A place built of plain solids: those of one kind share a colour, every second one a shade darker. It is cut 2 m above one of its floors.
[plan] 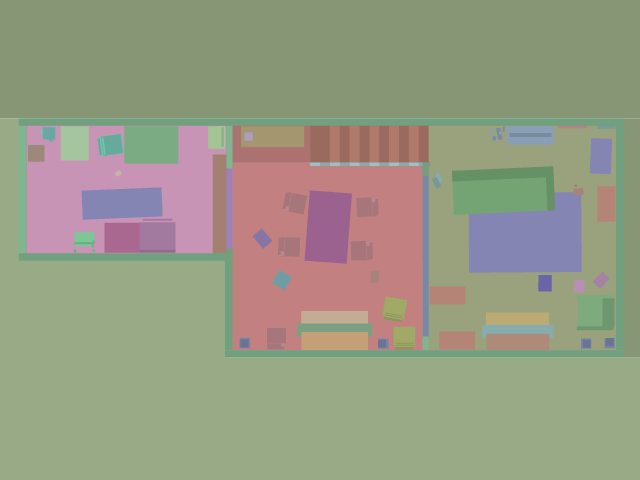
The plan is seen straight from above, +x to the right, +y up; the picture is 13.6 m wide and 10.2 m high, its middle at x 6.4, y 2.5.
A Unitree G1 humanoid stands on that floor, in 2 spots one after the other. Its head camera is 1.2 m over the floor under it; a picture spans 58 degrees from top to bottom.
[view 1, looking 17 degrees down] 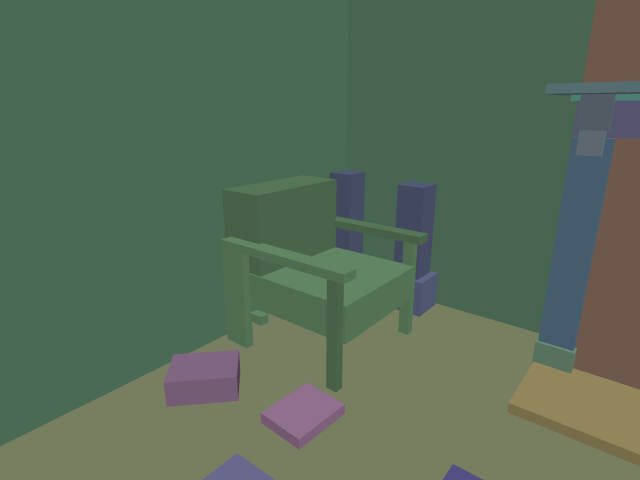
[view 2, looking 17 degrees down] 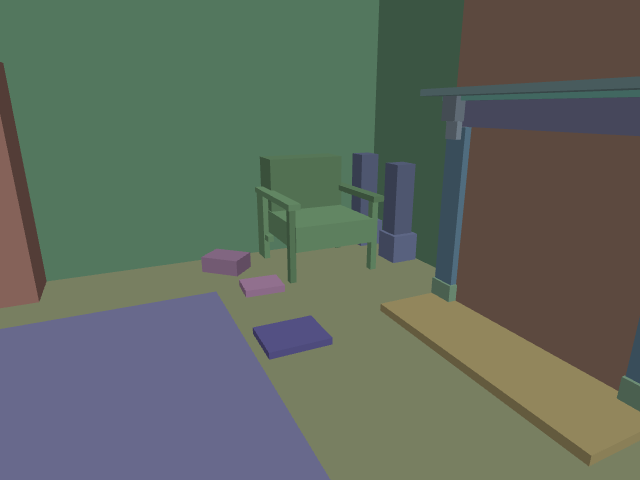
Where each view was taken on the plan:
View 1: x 10.93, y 2.62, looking -51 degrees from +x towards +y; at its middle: armchair_frame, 2.46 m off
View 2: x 9.22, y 2.33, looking -25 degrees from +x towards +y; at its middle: armchair_frame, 3.07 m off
